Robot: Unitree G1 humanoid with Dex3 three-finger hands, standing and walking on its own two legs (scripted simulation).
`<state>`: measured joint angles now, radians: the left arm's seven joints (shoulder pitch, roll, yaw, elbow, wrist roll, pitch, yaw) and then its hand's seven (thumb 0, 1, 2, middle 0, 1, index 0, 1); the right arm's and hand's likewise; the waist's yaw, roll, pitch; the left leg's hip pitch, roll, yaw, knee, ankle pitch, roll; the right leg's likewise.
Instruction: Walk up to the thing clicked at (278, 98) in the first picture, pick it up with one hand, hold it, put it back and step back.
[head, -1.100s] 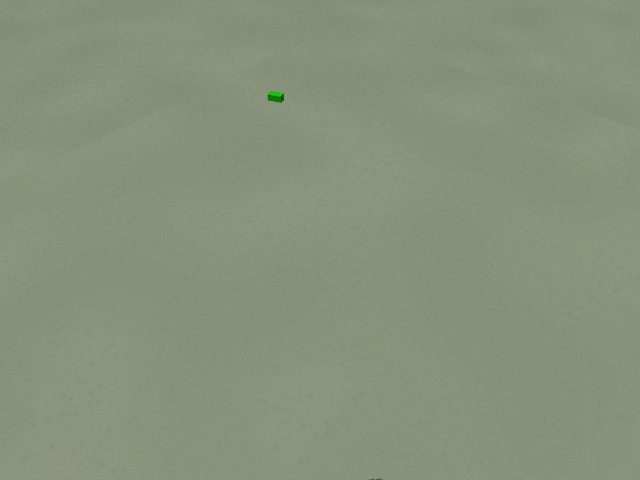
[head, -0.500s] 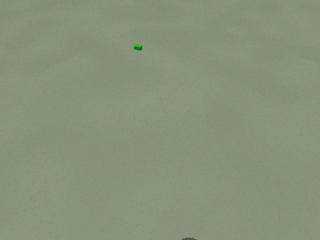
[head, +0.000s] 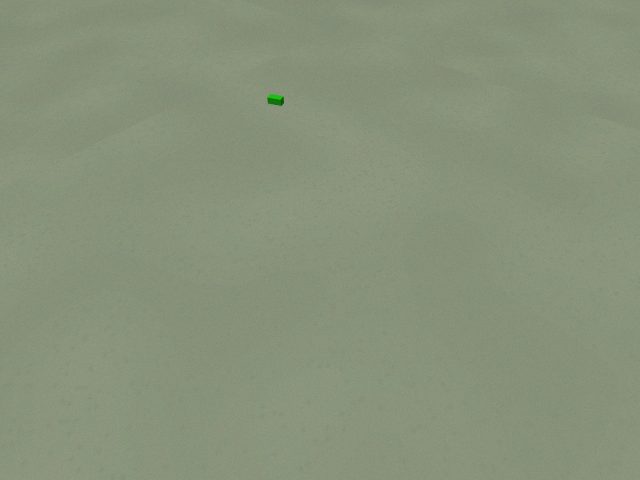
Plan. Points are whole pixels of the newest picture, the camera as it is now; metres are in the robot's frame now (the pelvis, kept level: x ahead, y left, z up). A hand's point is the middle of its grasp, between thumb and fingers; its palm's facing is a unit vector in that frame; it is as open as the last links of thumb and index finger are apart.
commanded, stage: stand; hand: left
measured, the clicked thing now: (275, 99) +2.30 +0.33 -0.76
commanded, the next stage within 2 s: walk up in 0.02 s
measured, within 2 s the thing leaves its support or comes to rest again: neither
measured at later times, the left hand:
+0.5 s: hand (74, 442) +0.20 +0.38 -0.15, palm faces -0.14 -0.92 -0.38, open 7.4 cm
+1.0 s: hand (189, 249) +0.56 +0.29 -0.13, palm faces -0.17 -0.92 -0.37, open 7.4 cm
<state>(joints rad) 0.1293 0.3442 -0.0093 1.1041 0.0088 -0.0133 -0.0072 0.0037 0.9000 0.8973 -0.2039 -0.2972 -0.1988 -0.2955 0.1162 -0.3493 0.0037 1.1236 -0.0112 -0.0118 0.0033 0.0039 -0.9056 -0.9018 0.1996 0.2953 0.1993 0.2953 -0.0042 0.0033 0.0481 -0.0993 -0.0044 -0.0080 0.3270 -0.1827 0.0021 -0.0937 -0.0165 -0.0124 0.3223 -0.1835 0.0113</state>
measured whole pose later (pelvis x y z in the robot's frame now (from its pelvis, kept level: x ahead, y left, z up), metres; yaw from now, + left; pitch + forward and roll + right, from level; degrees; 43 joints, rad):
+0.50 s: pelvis +0.12 +0.09 -0.01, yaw -6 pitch -2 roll +0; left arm 0.26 0.49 0.04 1.04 0.00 -0.04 -0.08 0.01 0.90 0.90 -0.20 -0.30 -0.20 -0.30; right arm 0.23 -0.43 -0.09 0.97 -0.02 -0.07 0.08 0.00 -0.91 -0.90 0.20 0.30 0.20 0.30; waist -0.02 -0.04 -0.01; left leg -0.18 0.04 0.13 0.49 -0.28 0.03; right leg -0.47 -0.04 0.02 1.03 -0.35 -0.03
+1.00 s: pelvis +0.41 +0.05 -0.02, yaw -9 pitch -3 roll -2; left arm 0.19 0.37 0.03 0.89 -0.01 -0.10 -0.05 0.00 0.90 0.90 -0.21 -0.30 -0.20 -0.30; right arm 0.25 -0.43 -0.06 0.93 -0.02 -0.05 0.09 0.01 -0.91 -0.90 0.20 0.30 0.20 0.30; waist -0.01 0.10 0.06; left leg -0.43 0.10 -0.01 1.08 -0.31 0.02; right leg -0.24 -0.02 -0.11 0.51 -0.22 -0.01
